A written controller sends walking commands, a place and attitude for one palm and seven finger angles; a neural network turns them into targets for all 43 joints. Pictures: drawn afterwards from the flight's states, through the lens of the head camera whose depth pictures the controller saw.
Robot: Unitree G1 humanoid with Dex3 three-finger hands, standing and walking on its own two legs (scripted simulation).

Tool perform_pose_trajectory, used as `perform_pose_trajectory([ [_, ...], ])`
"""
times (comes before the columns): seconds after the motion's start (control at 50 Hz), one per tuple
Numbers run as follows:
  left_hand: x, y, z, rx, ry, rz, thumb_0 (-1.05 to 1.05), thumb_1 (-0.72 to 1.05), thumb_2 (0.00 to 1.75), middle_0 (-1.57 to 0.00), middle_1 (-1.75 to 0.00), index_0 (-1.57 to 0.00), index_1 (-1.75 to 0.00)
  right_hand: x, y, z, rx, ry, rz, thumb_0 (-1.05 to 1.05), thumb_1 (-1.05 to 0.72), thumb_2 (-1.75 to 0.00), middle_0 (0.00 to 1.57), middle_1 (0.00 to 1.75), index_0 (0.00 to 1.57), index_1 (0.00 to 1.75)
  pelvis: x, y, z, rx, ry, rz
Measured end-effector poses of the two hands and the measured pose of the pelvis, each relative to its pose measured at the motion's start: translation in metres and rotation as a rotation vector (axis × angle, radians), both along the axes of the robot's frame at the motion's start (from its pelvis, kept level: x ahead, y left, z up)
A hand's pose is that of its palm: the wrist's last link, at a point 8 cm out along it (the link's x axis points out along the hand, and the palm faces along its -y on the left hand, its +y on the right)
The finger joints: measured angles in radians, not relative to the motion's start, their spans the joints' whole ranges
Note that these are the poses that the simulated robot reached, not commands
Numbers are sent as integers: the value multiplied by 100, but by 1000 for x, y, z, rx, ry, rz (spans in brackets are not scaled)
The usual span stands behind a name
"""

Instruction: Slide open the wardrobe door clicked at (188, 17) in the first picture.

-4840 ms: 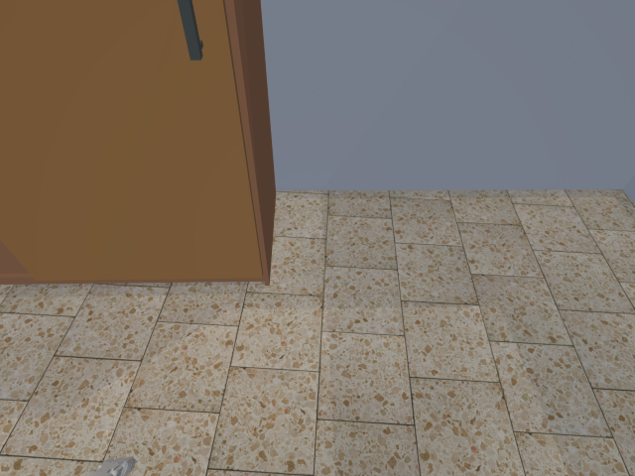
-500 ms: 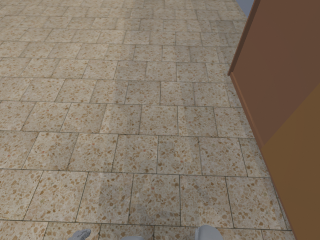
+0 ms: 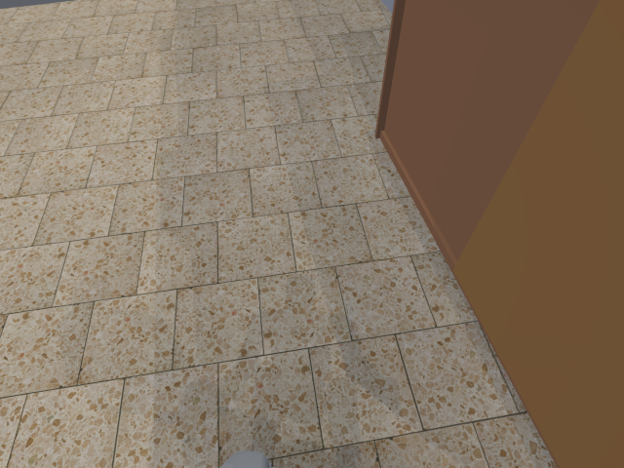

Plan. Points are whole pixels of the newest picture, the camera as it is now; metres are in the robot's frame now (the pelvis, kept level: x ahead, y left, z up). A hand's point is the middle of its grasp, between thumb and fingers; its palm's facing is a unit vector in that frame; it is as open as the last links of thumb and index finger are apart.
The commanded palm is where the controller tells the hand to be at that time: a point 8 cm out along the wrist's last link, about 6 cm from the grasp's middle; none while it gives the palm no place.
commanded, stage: turn to face it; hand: right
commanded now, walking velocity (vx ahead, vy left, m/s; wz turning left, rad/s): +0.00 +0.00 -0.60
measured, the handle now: out of the picture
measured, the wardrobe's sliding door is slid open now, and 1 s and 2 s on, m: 0.00 0.00 0.00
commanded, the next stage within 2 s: none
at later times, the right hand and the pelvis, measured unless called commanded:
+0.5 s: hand out of the picture -0.02 -0.17 -0.17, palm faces +0.33 +0.91 -0.23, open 7.4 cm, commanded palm none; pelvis -0.03 +0.03 -0.01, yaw -21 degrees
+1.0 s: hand out of the picture -0.03 -0.24 -0.15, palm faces +0.57 +0.77 -0.28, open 7.4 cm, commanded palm none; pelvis -0.02 +0.01 +0.00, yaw -36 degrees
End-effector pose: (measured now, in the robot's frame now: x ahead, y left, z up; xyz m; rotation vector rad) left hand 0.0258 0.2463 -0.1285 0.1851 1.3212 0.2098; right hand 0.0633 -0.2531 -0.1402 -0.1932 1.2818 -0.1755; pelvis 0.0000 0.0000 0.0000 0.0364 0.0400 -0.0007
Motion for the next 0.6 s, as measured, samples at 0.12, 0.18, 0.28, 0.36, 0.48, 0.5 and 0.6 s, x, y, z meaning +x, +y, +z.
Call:
perform_pose_trajectory([
  [0.12, -9, 25, -15, -23, 40, -34, 0, 91, 90, -21, -30, -20, -30, -2, 15, 10, -36, -70, -43, 0, -91, -90, 19, 30, 19, 30, -12, 21, -5, -15, 2, -77],
  [0.18, -2, 40, -26, -40, 35, -58, 0, 91, 90, -21, -30, -20, -30, -10, 27, 14, -63, -119, -69, 0, -91, -90, 19, 30, 19, 30, -17, 35, -11, -35, -3, -112],
  [0.28, 26, 52, -22, -49, 2, -140, 0, 91, 90, -20, -30, -20, -30, -36, 42, 27, -70, -129, -136, 0, -91, -90, 20, 30, 20, 30, -19, 44, -3, -56, -26, -192],
  [0.36, 51, 51, -16, -46, -28, -208, 0, 91, 90, -20, -30, -20, -30, -52, 49, 25, -57, -132, -182, 0, -91, -89, 20, 30, 20, 30, -21, 47, -1, -71, -33, -254],
  [0.48, 95, 25, -11, -22, -42, -354, 0, 91, 90, -20, -30, -20, -30, -92, 46, 9, -17, -98, -285, 0, -91, -89, 20, 30, 20, 30, -25, 38, -6, -67, -24, -344],
  [0.5, 104, 17, -10, -17, -50, -382, 0, 91, 90, -20, -30, -20, -30, -102, 43, 5, -10, -84, -307, 0, -91, -89, 20, 30, 20, 30, -27, 35, -7, -64, -21, -358],
  [0.6, 146, -31, -5, 15, -136, -519, 0, 91, 90, -20, -30, -20, -30, -157, 20, -24, 19, 2, -424, 0, -91, -89, 20, 30, 20, 30, -32, 12, -22, -49, -4, -427],
])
